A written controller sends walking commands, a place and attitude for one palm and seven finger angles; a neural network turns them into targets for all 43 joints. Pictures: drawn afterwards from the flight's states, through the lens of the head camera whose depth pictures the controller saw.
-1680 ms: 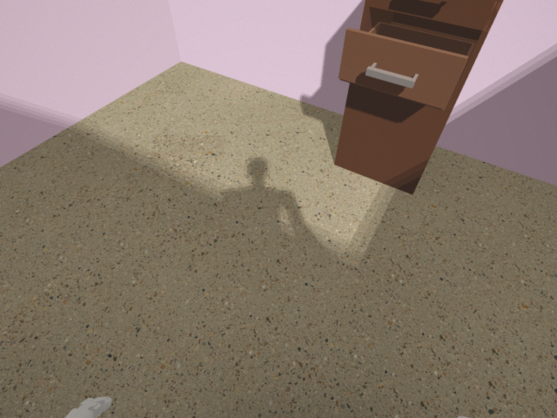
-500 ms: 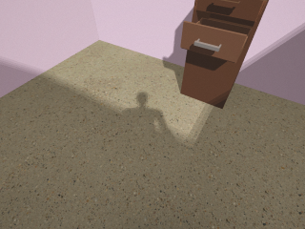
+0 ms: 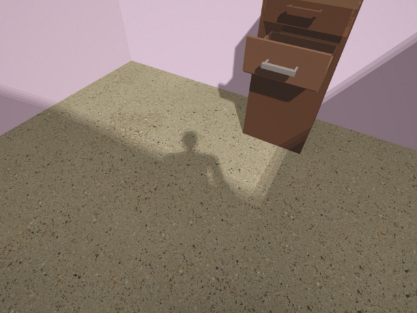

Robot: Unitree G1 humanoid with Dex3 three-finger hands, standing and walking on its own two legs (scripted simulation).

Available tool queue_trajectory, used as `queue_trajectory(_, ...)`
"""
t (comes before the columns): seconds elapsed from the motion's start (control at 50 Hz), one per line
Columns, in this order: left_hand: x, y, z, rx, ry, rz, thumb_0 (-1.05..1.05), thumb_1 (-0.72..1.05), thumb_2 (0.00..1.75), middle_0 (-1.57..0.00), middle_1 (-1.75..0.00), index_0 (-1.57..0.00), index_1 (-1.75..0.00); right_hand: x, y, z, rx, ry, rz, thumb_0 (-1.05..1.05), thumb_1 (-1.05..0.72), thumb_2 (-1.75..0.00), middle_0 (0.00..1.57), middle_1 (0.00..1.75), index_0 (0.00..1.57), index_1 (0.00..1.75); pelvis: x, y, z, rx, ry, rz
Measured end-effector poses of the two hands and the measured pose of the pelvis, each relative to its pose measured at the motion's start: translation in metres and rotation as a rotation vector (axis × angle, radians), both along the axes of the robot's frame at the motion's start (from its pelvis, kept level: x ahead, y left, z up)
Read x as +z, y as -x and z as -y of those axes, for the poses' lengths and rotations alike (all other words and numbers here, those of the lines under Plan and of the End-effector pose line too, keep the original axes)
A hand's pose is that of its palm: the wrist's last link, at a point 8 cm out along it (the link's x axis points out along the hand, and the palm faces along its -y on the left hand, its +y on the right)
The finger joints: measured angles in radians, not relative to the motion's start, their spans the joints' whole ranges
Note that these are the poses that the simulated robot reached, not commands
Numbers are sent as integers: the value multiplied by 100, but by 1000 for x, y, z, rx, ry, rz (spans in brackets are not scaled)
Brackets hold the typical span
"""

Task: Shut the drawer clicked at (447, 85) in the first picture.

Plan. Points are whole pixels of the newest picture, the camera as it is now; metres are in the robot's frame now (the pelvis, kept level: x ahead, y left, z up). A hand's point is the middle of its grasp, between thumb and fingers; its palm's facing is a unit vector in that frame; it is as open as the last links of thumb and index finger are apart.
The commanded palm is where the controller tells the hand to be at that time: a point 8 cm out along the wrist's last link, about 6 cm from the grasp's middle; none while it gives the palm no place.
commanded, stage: walk to a spot facing it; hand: left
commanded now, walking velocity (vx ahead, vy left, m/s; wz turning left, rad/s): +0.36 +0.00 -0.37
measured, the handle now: (279, 67) +1.16 -0.25 -0.07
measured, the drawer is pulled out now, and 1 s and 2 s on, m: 0.23 0.23 0.23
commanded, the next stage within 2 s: take the last steps up to it in 1.04 s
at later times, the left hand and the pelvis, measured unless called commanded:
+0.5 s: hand out of the picture +0.09 +0.14 -0.17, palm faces -0.07 -0.99 -0.15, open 7.4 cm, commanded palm none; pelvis +0.14 -0.02 +0.00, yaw -9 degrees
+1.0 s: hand (178, 185) +0.51 +0.13 -0.16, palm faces -0.33 -0.92 -0.22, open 7.4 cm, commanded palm none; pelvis +0.35 -0.02 +0.00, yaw -22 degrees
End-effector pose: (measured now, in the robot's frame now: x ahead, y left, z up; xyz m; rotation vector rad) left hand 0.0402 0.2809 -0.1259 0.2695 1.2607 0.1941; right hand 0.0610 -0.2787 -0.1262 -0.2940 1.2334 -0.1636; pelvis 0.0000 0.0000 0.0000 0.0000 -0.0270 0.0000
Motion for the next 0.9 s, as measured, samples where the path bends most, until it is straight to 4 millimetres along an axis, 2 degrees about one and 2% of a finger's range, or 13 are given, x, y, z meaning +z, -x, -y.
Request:
queue_trajectory(0.14, -23, 11, 27, -7, 82, -120, 1, 91, 90, -20, -30, -20, -30, -21, 30, -23, -108, -66, -58, 0, -91, -90, 20, 30, 20, 30, -12, -29, 0, -66, -14, -10)
queue_trajectory(0.24, -29, -16, 56, -38, 105, -142, 1, 91, 90, -20, -30, -20, -30, -39, 60, -29, -204, -117, -165, 0, -91, -90, 20, 30, 20, 30, -20, -56, 15, -104, -9, -1)
queue_trajectory(0.3, -29, -31, 70, -6, 111, -93, 1, 91, 89, -20, -30, -20, -30, -39, 60, -29, -211, -136, -252, 0, -91, -90, 20, 30, 20, 30, -20, -74, 23, -94, 4, -1)
queue_trajectory(0.34, -24, -34, 77, 7, 115, -104, 1, 91, 89, -20, -30, -20, -30, -33, 42, -28, -212, -139, -251, 1, -91, -90, 20, 30, 20, 30, -14, -86, 25, -103, 4, -6)
queue_trajectory(0.4, -17, -36, 86, 3, 128, -164, 0, 91, 89, -20, -30, -20, -30, -25, -2, -26, -220, -142, -177, 1, -91, -90, 20, 30, 20, 30, -5, -106, 25, -120, 0, -19)
queue_trajectory(0.48, -14, -46, 90, -9, 149, -247, 0, 91, 89, -20, -30, -20, -30, -17, -74, -27, -222, -149, -43, 1, -91, -90, 20, 30, 20, 30, -1, -136, 22, -146, 1, -33)
queue_trajectory(0.56, -19, -71, 82, -2, 159, -293, 1, 91, 89, -20, -30, -20, -30, -13, -153, -34, -190, -148, 68, 1, -91, -90, 20, 30, 20, 30, -5, -173, 13, -164, 13, -32)
queue_trajectory(0.64, -37, -112, 63, 1, 159, -314, 1, 91, 89, -20, -30, -20, -30, -17, -225, -43, -161, -118, 170, 0, -91, -90, 20, 30, 20, 30, -21, -219, -2, -192, 26, -22)
queue_trajectory(0.66, -42, -125, 57, -7, 158, -317, 1, 91, 89, -20, -30, -20, -30, -19, -237, -45, -166, -105, 196, 0, -91, -90, 20, 30, 20, 30, -26, -229, -5, -204, 29, -19)
queue_trajectory(0.7, -47, -160, 46, -41, 145, -301, 1, 91, 89, -20, -30, -20, -30, -19, -248, -49, -194, -98, 212, 0, -91, -90, 20, 30, 20, 30, -27, -244, -8, -231, 13, -5)
queue_trajectory(0.76, -42, -228, 38, -107, 123, -218, 1, 91, 89, -20, -30, -20, -30, -16, -245, -56, -252, -104, 178, 0, -91, -90, 20, 30, 20, 30, -19, -267, -9, -260, -2, 1)
queue_trajectory(0.8, -35, -277, 38, -149, 113, -144, 1, 92, 90, -20, -30, -20, -30, -12, -238, -51, -323, -84, 161, -2, -94, -90, 20, 30, 20, 30, -13, -281, -8, -278, -10, -2)
queue_trajectory(0.9, -14, -388, 59, -247, 111, 12, 1, 92, 90, -19, -30, -19, -30, -11, -214, -42, -402, -75, 44, -2, -95, -90, 20, 30, 20, 30, -3, -318, -1, -326, -20, -8)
